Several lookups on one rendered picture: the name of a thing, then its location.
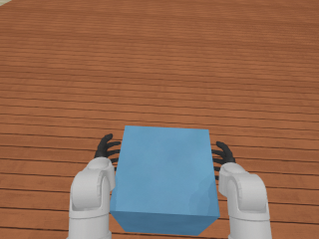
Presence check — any left robot hand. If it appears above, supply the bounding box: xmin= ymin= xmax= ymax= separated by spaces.
xmin=94 ymin=133 xmax=121 ymax=171

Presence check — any right robot hand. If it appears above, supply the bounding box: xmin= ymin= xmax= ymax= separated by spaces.
xmin=211 ymin=141 xmax=236 ymax=180

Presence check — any right robot forearm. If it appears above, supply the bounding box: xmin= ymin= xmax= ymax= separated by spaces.
xmin=218 ymin=162 xmax=272 ymax=239

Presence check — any carton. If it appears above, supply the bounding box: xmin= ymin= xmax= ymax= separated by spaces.
xmin=110 ymin=125 xmax=220 ymax=236

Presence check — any left robot forearm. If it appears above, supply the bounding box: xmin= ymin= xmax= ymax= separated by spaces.
xmin=66 ymin=156 xmax=116 ymax=239

